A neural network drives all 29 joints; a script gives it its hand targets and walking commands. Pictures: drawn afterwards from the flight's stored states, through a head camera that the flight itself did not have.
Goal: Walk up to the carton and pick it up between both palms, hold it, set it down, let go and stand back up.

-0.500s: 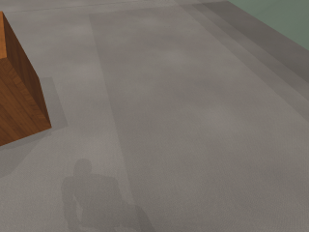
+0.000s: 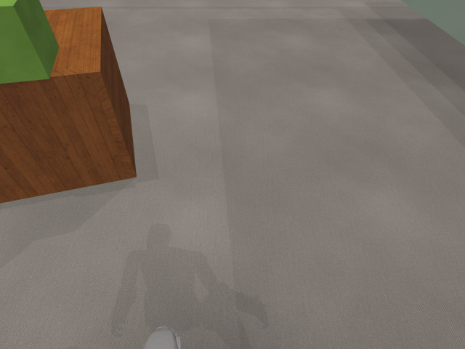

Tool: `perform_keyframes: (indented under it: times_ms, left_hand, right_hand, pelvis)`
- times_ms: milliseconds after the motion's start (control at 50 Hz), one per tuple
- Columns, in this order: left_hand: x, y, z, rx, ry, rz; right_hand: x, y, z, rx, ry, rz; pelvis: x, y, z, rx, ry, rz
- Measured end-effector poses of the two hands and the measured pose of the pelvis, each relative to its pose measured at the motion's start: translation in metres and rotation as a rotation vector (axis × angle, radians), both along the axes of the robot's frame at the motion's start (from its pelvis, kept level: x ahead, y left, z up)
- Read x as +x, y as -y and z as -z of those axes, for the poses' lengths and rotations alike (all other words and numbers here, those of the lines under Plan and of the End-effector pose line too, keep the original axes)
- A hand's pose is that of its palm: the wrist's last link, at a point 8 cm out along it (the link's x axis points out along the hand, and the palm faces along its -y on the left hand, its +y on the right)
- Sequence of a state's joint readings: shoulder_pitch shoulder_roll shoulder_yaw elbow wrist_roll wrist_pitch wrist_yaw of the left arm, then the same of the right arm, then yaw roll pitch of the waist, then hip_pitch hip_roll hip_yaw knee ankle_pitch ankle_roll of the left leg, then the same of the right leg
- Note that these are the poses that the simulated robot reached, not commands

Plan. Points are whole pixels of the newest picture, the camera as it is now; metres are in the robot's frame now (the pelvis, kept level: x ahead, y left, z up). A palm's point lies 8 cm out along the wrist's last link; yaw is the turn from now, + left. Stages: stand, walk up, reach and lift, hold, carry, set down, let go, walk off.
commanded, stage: walk up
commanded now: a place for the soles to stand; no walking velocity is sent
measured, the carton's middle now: out of the picture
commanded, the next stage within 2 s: none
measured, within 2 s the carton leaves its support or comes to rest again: neither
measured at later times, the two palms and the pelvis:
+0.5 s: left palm (35, 300) +0.25 +0.38 -0.11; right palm (285, 292) +0.26 -0.12 -0.13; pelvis +0.22 +0.11 +0.00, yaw +20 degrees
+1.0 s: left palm (87, 277) +0.29 +0.28 -0.09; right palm (237, 161) +0.66 -0.04 -0.14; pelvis +0.48 +0.14 +0.01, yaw +34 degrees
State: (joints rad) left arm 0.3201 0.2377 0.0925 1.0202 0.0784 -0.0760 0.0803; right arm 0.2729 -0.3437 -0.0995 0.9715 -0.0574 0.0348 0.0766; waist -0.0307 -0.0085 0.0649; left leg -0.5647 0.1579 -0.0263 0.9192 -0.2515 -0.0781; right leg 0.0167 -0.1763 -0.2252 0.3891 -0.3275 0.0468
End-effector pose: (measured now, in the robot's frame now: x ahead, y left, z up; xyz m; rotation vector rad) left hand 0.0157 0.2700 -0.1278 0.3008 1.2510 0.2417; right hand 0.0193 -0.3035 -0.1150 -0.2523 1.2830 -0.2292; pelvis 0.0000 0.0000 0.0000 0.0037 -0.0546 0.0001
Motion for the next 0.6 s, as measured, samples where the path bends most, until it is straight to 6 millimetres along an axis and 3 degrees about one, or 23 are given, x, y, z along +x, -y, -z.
perform_keyframes:
  times_ms: [60, 160, 220, 300, 360, 440, 520, 600]
  left_hand:
    - [0.022, -0.031, 0.011, -0.010, 0.031, -0.028]
    - [0.060, -0.082, 0.050, -0.046, 0.012, -0.041]
    - [0.094, -0.094, 0.049, -0.089, 0.046, -0.043]
    - [0.144, -0.094, 0.018, -0.131, 0.159, -0.045]
    - [0.176, -0.095, -0.004, -0.132, 0.233, -0.054]
    - [0.211, -0.102, -0.018, -0.112, 0.287, -0.098]
    - [0.245, -0.106, -0.018, -0.087, 0.300, -0.156]
    - [0.279, -0.105, -0.011, -0.053, 0.283, -0.218]
  right_hand:
    - [0.051, -0.025, 0.002, -0.004, 0.035, -0.071]
    - [0.127, -0.093, 0.025, -0.008, 0.097, -0.153]
    - [0.141, -0.137, 0.030, 0.035, 0.066, -0.151]
    - [0.153, -0.173, 0.019, 0.084, -0.005, -0.160]
    - [0.169, -0.186, 0.014, 0.113, -0.022, -0.187]
    - [0.202, -0.190, 0.010, 0.131, -0.042, -0.226]
    - [0.254, -0.182, 0.011, 0.126, -0.039, -0.271]
    - [0.321, -0.169, 0.023, 0.111, -0.036, -0.329]
  pelvis:
    - [0.025, -0.023, 0.010, -0.016, 0.000, -0.052]
    - [0.068, -0.070, 0.041, -0.014, -0.011, -0.123]
    - [0.087, -0.083, 0.037, -0.010, -0.023, -0.165]
    - [0.117, -0.099, 0.014, -0.021, -0.025, -0.210]
    - [0.144, -0.109, 0.003, -0.030, -0.017, -0.253]
    - [0.185, -0.113, -0.002, -0.026, -0.009, -0.307]
    - [0.233, -0.111, 0.000, -0.012, -0.009, -0.351]
    - [0.290, -0.106, 0.010, 0.005, -0.019, -0.394]
